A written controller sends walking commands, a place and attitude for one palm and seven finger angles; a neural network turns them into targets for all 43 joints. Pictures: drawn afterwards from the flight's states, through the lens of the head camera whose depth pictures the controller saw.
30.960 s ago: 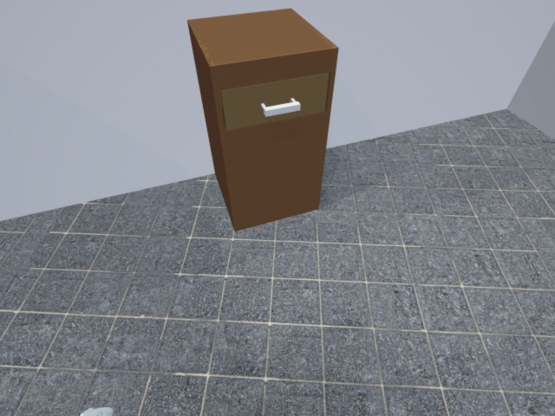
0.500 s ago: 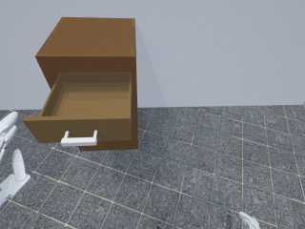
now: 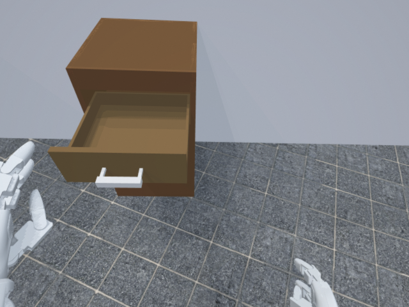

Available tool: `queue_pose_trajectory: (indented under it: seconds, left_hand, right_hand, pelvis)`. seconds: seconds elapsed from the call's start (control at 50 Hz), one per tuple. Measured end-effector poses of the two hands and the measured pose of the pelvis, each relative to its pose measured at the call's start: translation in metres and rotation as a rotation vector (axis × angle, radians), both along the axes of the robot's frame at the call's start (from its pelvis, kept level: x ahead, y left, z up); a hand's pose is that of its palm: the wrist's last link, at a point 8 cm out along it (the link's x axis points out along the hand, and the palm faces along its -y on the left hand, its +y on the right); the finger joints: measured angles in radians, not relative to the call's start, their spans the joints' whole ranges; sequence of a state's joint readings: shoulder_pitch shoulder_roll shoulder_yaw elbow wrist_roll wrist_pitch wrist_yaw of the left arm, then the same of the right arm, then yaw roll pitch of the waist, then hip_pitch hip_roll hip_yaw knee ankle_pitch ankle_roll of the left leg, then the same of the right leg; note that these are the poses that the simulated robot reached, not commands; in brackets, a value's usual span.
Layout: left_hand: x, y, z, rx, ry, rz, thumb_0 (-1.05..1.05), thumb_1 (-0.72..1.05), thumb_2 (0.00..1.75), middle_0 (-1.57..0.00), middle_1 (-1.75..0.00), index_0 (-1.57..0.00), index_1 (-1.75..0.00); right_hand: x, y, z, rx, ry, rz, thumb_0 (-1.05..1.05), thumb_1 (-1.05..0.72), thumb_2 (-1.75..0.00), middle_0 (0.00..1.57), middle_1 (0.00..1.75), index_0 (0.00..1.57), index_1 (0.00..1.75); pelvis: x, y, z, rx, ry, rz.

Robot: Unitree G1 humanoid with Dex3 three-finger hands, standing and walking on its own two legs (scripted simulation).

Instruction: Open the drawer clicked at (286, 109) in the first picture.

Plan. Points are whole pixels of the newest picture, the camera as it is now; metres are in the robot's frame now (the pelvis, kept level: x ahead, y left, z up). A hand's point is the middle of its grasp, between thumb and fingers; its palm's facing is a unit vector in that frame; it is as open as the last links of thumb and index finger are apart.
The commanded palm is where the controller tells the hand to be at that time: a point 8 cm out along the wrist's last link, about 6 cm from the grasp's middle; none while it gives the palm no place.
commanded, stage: let the arm hang, fingers relaxed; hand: left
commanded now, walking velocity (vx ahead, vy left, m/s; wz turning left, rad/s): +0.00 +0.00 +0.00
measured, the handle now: (120, 176) +0.48 +0.27 -0.13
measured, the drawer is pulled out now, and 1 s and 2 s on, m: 0.30 0.30 0.30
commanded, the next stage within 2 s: look to check the result in 1.08 s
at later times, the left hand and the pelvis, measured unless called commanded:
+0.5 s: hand out of the picture -0.04 +0.20 -0.17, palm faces +0.02 -0.98 -0.22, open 7.1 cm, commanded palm none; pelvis +0.00 +0.01 +0.00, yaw +0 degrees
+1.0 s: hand out of the picture -0.02 +0.16 -0.17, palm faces +0.04 -0.99 -0.16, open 7.3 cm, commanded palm none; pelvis -0.01 +0.00 +0.00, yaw +0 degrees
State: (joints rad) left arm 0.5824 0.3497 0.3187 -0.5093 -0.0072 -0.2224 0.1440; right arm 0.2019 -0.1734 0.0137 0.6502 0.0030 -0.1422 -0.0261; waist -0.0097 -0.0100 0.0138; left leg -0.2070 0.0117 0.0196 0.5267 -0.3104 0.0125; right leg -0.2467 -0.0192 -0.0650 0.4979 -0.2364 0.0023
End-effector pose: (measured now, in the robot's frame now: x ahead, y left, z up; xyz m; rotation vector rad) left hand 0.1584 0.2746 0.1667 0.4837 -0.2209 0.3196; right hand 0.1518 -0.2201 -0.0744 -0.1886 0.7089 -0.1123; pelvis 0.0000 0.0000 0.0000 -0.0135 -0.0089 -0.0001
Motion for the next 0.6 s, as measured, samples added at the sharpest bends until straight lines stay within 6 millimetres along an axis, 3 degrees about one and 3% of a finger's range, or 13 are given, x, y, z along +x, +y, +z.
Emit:
queue_pose_trajectory:
  seconds: [0.04, 0.08, 0.12, 0.18, 0.24, 0.26, 0.3, 0.42, 0.5, 0.6]
  left_hand:
    - [0.017, 0.007, -0.043, -0.024, 0.172, -0.003, 0.00, 0.89, 0.90, -0.21, -0.30, -0.21, -0.31]
    - [0.026, 0.014, -0.108, -0.119, 0.423, 0.037, 0.00, 0.90, 0.90, -0.20, -0.30, -0.20, -0.30]
    - [0.019, 0.010, -0.175, -0.226, 0.689, 0.082, 0.00, 0.90, 0.90, -0.20, -0.30, -0.20, -0.30]
    - [-0.018, -0.014, -0.254, -0.353, 1.045, 0.105, 0.00, 0.91, 0.90, -0.20, -0.30, -0.20, -0.30]
    - [-0.071, -0.046, -0.299, -0.452, 1.311, 0.092, 0.01, 0.91, 0.90, -0.20, -0.30, -0.20, -0.30]
    - [-0.087, -0.053, -0.306, -0.489, 1.360, 0.111, 0.00, 0.93, 0.90, -0.20, -0.30, -0.20, -0.30]
    - [-0.109, -0.047, -0.312, -0.519, 1.397, 0.181, -0.02, 0.99, 0.90, -0.21, -0.30, -0.21, -0.30]
    - [-0.172, -0.032, -0.311, -0.509, 1.567, 0.272, -0.02, 0.98, 0.90, -0.21, -0.30, -0.21, -0.30]
    - [-0.199, -0.029, -0.306, -0.498, 1.646, 0.315, -0.01, 0.95, 0.90, -0.20, -0.30, -0.20, -0.30]
    - [-0.211, -0.034, -0.303, -0.502, 1.672, 0.328, 0.00, 0.93, 0.90, -0.20, -0.30, -0.20, -0.30]
  right_hand:
    - [0.002, -0.002, -0.014, 0.009, 0.052, 0.026, 0.01, -0.90, -0.90, 0.20, 0.30, 0.21, 0.30]
    - [-0.001, -0.005, -0.028, 0.013, 0.119, 0.026, 0.01, -0.90, -0.90, 0.20, 0.30, 0.21, 0.30]
    - [-0.011, -0.006, -0.038, 0.012, 0.178, 0.012, 0.01, -0.91, -0.90, 0.20, 0.30, 0.21, 0.30]
    - [-0.036, -0.009, -0.044, 0.003, 0.264, -0.027, 0.01, -0.91, -0.90, 0.20, 0.29, 0.21, 0.30]
    - [-0.071, -0.011, -0.047, -0.014, 0.373, -0.069, 0.01, -0.91, -0.90, 0.20, 0.29, 0.21, 0.30]
    - [-0.084, -0.012, -0.047, -0.020, 0.417, -0.080, 0.01, -0.91, -0.90, 0.20, 0.29, 0.20, 0.30]
    - [-0.110, -0.011, -0.049, -0.029, 0.514, -0.089, 0.01, -0.91, -0.90, 0.20, 0.29, 0.20, 0.30]
    - [-0.173, -0.004, -0.056, -0.007, 0.727, -0.126, 0.01, -0.91, -0.90, 0.20, 0.29, 0.20, 0.30]
    - [-0.197, 0.006, -0.060, 0.026, 0.786, -0.146, 0.01, -0.91, -0.90, 0.20, 0.29, 0.20, 0.30]
    - [-0.207, 0.020, -0.065, 0.067, 0.803, -0.149, 0.01, -0.91, -0.90, 0.20, 0.29, 0.20, 0.30]
  pelvis:
    - [0.000, 0.004, -0.004, 0.006, 0.018, 0.008]
    - [0.000, 0.007, -0.007, 0.011, 0.023, 0.011]
    - [0.000, 0.009, -0.009, 0.015, 0.015, 0.010]
    - [0.000, 0.009, -0.008, 0.019, -0.006, -0.002]
    - [-0.001, 0.008, -0.005, 0.014, -0.022, -0.011]
    - [-0.001, 0.008, -0.003, 0.011, -0.025, -0.010]
    - [-0.002, 0.005, -0.001, 0.006, -0.025, -0.004]
    - [-0.002, 0.005, 0.003, -0.002, -0.022, 0.003]
    - [-0.002, 0.007, 0.004, 0.000, -0.025, 0.002]
    - [-0.004, 0.008, 0.005, 0.004, -0.029, 0.000]
